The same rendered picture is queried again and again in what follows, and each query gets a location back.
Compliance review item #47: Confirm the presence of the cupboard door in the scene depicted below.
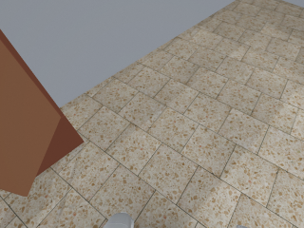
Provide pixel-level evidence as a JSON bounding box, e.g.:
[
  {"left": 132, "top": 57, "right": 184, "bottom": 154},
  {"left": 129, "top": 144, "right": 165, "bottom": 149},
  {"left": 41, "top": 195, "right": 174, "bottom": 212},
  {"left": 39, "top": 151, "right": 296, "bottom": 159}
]
[{"left": 0, "top": 40, "right": 61, "bottom": 197}]

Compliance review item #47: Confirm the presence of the robot left thigh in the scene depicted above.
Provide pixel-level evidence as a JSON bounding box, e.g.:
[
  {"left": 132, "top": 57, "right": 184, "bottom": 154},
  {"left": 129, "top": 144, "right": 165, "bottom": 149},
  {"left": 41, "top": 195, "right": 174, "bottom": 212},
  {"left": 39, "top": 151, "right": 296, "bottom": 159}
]
[{"left": 103, "top": 213, "right": 135, "bottom": 228}]

